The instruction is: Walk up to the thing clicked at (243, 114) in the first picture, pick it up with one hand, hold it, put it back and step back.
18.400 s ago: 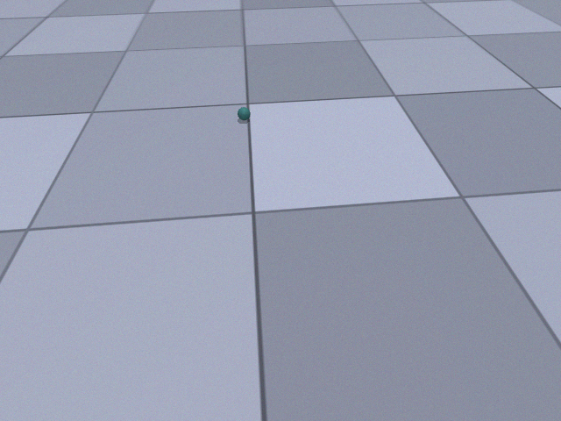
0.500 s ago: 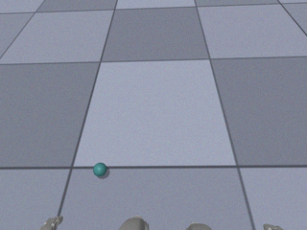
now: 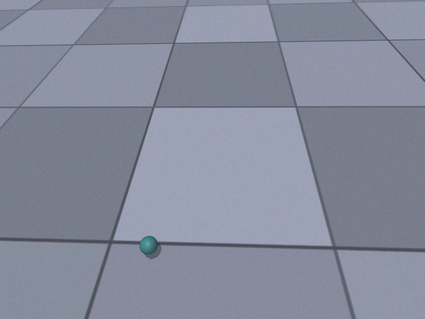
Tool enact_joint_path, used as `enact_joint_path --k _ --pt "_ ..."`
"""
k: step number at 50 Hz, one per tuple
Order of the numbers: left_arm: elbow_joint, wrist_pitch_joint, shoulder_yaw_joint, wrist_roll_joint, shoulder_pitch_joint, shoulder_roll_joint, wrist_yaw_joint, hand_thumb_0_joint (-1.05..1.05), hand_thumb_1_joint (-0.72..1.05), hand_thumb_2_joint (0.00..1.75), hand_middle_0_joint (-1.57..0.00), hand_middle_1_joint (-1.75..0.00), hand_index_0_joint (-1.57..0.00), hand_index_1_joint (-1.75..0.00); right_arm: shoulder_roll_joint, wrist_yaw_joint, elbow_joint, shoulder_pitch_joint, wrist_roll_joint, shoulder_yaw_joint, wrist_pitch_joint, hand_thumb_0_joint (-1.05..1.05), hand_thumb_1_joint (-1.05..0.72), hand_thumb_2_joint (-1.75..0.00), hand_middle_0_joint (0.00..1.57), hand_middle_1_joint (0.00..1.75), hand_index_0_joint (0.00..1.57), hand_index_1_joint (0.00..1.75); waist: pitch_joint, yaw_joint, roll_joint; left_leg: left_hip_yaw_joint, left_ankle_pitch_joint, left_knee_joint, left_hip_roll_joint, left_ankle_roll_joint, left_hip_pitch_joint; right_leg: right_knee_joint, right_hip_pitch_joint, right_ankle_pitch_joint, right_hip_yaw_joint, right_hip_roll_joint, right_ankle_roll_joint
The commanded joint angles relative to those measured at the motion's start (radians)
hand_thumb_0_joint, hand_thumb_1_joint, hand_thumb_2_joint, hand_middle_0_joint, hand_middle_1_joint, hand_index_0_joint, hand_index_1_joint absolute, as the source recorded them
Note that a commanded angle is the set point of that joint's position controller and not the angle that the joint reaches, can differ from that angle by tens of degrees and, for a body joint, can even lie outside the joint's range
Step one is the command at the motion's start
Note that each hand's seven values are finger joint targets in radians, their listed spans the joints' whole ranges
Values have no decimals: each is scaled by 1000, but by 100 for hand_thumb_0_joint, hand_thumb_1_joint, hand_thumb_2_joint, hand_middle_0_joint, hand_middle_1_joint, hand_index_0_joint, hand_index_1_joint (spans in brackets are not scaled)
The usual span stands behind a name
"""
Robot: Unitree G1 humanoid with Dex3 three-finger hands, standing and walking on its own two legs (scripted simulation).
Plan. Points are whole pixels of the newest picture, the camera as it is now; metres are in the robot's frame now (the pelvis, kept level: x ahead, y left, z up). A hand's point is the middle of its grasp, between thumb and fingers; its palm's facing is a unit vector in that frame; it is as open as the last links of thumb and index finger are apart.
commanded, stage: walk up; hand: left
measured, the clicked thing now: (148, 245) +0.57 +0.38 -0.71
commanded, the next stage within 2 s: none
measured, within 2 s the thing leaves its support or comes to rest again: neither
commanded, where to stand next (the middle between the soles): +0.14 -0.01 m, yaw -2 degrees
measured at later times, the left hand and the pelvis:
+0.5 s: hand out of the picture +0.13 +0.25 -0.13, palm faces -0.02 -0.93 -0.36, open 7.4 cm; pelvis +0.03 -0.01 +0.02, yaw +0 degrees
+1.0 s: hand out of the picture +0.12 +0.26 -0.13, palm faces -0.01 -0.93 -0.36, open 7.4 cm; pelvis +0.03 +0.00 +0.02, yaw +0 degrees
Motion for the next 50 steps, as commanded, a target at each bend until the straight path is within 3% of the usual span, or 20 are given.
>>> enact_joint_path --k 1,4,9,13,18,23,25,31,33,43,50 --pt "-73 -41 44 -2 -65 221 3 0 90 90 -20 -30 -20 -30 -223 -9 -66 -81 5 -50 -30 0 -90 -90 20 30 20 30 -92 -8 -21 -218 -286 -252 123 44 47 -215 -30 -166 129 -60 -61" --pt "-65 -40 42 -2 -80 219 0 0 90 90 -20 -30 -20 -30 -216 -9 -35 -65 5 -46 -30 0 -90 -90 20 30 20 30 -75 -18 -46 -193 -255 -263 102 23 53 -270 -31 -204 165 -84 -62" --pt "-42 -46 37 -11 -85 209 2 0 90 90 -20 -30 -20 -30 -207 -10 -1 -66 7 -37 -39 0 -90 -90 20 30 20 30 -108 -15 -8 -174 -134 -278 105 18 107 -285 9 -72 153 -95 -55" --pt "-30 -46 34 -13 -104 205 3 0 90 90 -20 -30 -20 -30 -207 -13 23 -68 9 -32 -40 0 -90 -90 20 30 20 30 -81 -16 -13 -175 -109 -303 110 15 90 -310 31 -32 140 -96 -48" --pt "-19 -46 30 -18 -121 203 5 0 90 90 -20 -30 -20 -30 -198 -18 43 -62 10 -27 -46 0 -90 -90 20 30 20 30 -136 -17 1 -154 79 -300 121 9 139 -295 107 169 119 -102 -42" --pt "-13 -43 30 -19 -135 204 7 0 90 90 -20 -30 -20 -30 -195 -25 54 -58 16 -29 -48 0 -90 -90 20 30 20 30 -207 -18 -12 -111 300 -261 123 10 209 -300 175 311 111 -120 -36" --pt "-12 -40 28 -22 -145 202 8 0 90 90 -20 -30 -20 -30 -195 -26 56 -66 17 -31 -46 0 -90 -90 20 30 20 30 -200 -18 -7 -108 319 -265 125 8 227 -302 163 317 107 -121 -32" --pt "-4 -32 25 -20 -175 192 8 0 90 90 -20 -30 -20 -30 -193 -28 66 -78 15 -31 -40 0 -90 -90 20 30 20 30 -163 -22 -26 -114 263 -300 130 9 211 -325 157 253 99 -114 -30" --pt "-4 -29 25 -17 -183 196 6 0 90 90 -20 -30 -20 -30 -203 -28 65 -83 13 -34 -39 0 -90 -90 20 30 20 30 -148 -25 -19 -120 201 -317 126 8 193 -324 152 218 98 -109 -29" --pt "2 -28 26 -14 -173 197 3 0 90 90 -20 -30 -20 -30 -200 -28 66 -90 11 -30 -41 0 -90 -90 20 30 20 30 -173 -18 -19 -110 217 -326 129 9 228 -336 170 223 100 -110 -29" --pt "15 -26 24 -11 -159 190 2 0 90 90 -20 -30 -20 -30 -196 -27 72 -94 10 -29 -38 0 -90 -90 20 30 20 30 -145 -19 -3 -127 128 -359 129 7 211 -354 155 156 94 -103 -28"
